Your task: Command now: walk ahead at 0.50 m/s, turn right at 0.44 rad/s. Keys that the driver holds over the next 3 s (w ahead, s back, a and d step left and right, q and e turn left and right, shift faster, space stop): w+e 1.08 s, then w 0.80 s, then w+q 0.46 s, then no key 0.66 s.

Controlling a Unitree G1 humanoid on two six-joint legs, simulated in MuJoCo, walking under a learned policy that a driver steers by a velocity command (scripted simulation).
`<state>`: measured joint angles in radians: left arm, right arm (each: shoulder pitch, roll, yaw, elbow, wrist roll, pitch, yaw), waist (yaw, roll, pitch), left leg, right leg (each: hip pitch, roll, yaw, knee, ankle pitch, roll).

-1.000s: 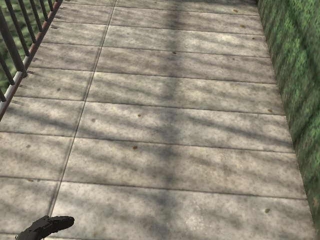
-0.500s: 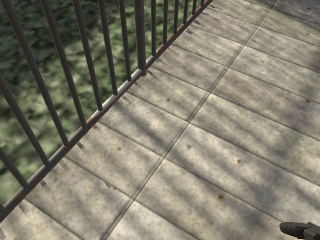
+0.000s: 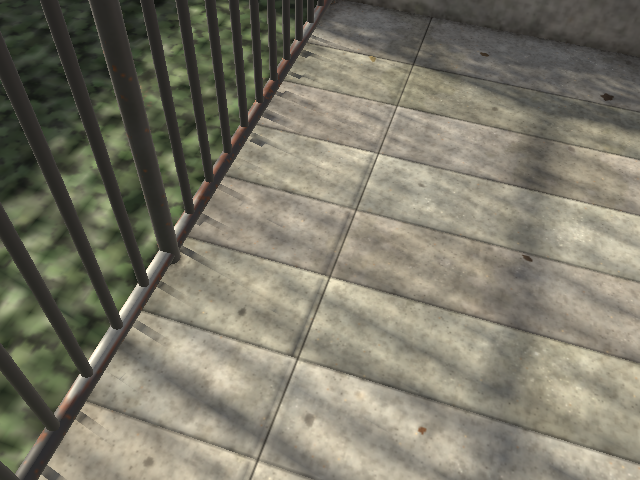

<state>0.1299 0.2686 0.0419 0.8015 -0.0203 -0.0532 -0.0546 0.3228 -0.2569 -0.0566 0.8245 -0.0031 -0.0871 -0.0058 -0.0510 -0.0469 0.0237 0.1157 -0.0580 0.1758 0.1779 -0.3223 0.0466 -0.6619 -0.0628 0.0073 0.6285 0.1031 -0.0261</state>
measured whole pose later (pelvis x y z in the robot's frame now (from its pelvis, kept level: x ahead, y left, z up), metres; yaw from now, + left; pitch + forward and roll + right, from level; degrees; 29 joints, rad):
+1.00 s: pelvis +0.54 -0.09 +0.00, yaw -36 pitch +2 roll +2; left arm 0.11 0.28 0.06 0.61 -0.03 -0.02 -0.04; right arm 0.33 -0.30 -0.07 0.84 0.00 -0.06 0.00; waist -0.10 -0.03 0.04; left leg 0.05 0.00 0.21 0.26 -0.34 -0.01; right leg -0.66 -0.09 0.00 0.72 -0.03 -0.02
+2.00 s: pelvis +0.98 -0.46 +0.01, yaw -44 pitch +1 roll +2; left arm 0.12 0.29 0.05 0.75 0.00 -0.06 0.00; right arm 0.33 -0.27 -0.04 0.88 0.01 -0.08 0.02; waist -0.07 -0.04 0.02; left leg -0.06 -0.07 0.02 0.23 -0.19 0.06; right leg -0.64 -0.12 0.07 0.66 0.00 0.03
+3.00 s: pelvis +1.25 -0.69 +0.00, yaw -28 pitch -1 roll +1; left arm 0.20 0.24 0.03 0.98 0.02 0.01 0.03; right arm 0.14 -0.22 -0.04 0.85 -0.02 0.00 -0.01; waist 0.00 0.02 0.01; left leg -0.31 -0.03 0.03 0.47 -0.15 0.02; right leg -0.25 -0.05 0.00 0.54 -0.29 0.03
